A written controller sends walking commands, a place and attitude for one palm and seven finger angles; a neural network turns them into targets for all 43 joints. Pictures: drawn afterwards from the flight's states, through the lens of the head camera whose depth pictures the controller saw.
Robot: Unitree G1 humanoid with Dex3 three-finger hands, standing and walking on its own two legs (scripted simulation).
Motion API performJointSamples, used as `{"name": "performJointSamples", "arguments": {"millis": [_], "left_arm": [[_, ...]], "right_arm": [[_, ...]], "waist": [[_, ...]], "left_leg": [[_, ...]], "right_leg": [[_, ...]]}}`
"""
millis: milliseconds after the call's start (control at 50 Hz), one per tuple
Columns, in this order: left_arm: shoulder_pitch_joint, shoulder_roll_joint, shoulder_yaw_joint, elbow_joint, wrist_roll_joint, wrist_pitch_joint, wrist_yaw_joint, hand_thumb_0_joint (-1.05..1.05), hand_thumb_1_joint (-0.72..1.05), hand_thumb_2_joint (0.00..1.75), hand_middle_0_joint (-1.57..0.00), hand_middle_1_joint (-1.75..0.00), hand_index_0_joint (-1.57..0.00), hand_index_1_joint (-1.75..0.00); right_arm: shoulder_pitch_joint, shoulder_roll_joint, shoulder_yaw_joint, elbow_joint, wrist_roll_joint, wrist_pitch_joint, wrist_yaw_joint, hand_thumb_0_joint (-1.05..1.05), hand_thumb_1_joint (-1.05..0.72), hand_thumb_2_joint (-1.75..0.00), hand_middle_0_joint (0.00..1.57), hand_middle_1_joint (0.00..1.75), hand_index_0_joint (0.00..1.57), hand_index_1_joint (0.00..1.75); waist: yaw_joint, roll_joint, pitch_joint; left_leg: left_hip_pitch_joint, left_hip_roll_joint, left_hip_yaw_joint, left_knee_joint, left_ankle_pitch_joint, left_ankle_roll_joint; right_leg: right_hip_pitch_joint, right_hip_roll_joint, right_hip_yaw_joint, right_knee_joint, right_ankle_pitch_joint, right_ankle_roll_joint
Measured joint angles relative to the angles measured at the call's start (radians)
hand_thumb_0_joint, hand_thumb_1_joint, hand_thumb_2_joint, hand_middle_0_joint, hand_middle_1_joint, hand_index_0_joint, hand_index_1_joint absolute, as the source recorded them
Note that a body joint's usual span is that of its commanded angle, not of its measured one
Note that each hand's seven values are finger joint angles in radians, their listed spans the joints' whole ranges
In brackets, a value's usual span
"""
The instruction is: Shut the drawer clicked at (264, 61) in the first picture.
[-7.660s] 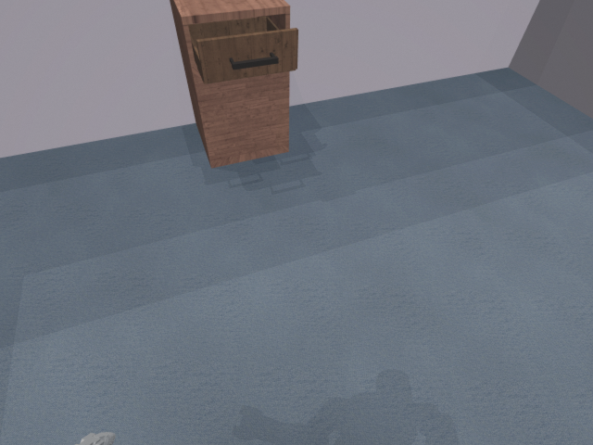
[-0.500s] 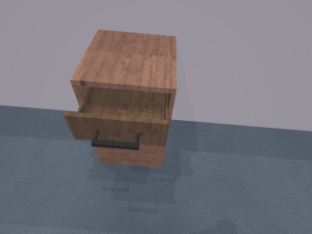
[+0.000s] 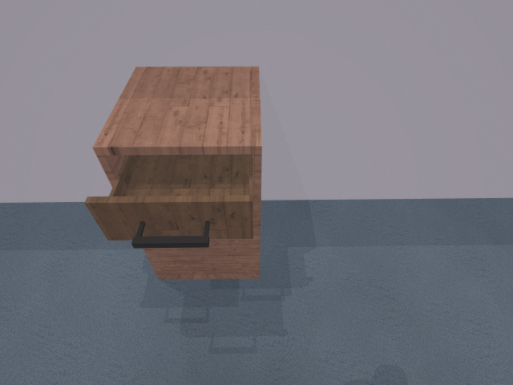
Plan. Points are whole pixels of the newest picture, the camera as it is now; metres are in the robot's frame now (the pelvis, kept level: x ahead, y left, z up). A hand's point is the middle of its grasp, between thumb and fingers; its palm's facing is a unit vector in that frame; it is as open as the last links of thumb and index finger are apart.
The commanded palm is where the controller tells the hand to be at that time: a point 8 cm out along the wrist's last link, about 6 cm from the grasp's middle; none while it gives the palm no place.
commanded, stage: come to a stop and stand still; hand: left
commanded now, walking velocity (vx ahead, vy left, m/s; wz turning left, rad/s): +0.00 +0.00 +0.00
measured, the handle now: (172, 234) +0.47 +0.23 -0.15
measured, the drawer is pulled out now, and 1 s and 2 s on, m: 0.16 0.16 0.16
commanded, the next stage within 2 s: look again from close up in 0.68 s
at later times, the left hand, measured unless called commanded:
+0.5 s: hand out of the picture -0.01 +0.14 -0.18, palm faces +0.06 -0.98 -0.17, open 7.4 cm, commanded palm none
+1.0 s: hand out of the picture +0.03 +0.18 -0.19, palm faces +0.01 -0.98 -0.20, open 7.4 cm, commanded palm none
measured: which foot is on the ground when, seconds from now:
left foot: down 0.00-1.00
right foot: down 0.00-1.00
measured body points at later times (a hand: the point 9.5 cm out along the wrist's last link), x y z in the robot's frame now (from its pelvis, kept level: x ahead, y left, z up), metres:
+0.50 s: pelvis +0.02 -0.01 +0.00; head +0.02 -0.01 +0.45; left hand -0.01 +0.20 -0.16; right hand +0.01 -0.21 -0.17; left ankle +0.03 +0.13 -0.74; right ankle -0.03 -0.09 -0.74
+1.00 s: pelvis +0.03 +0.01 -0.01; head +0.04 +0.01 +0.44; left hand +0.03 +0.23 -0.17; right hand +0.05 -0.22 -0.17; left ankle +0.02 +0.13 -0.74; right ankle -0.03 -0.09 -0.74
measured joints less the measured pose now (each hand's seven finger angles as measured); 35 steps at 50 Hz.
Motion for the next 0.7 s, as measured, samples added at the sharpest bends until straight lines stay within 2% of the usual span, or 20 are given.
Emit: {"name": "performJointSamples", "arguments": {"millis": [160,360,700], "left_arm": [[0.015,-0.012,0.001,0.003,-0.003,-0.007,0.002,0.0,0.91,0.9,-0.2,-0.3,-0.2,-0.3],[0.032,-0.027,0.0,0.008,-0.002,-0.011,0.005,0.0,0.91,0.9,-0.2,-0.3,-0.2,-0.3],[0.041,-0.012,0.001,0.005,0.001,-0.017,0.008,0.0,0.91,0.9,-0.2,-0.3,-0.2,-0.3]], "right_arm": [[0.031,0.024,0.003,0.014,0.001,-0.006,-0.005,0.01,-0.91,-0.9,0.19,0.3,0.19,0.3],[0.0,0.037,0.003,-0.003,0.003,-0.017,-0.009,0.01,-0.91,-0.9,0.19,0.3,0.19,0.3],[-0.048,0.002,0.003,-0.021,0.002,-0.021,-0.015,0.01,-0.92,-0.9,0.19,0.3,0.19,0.3]], "waist": [[-0.001,-0.001,0.004],[0.007,-0.003,-0.002],[0.019,-0.008,0.0]], "left_leg": [[-0.007,0.007,-0.006,0.007,-0.007,-0.007],[0.001,0.008,-0.008,0.014,-0.024,-0.01],[0.027,0.008,-0.011,0.01,-0.045,-0.014]], "right_leg": [[0.0,0.008,-0.005,-0.004,-0.003,-0.007],[0.013,0.009,-0.007,-0.007,-0.015,-0.009],[0.044,0.009,-0.009,-0.021,-0.033,-0.012]]}}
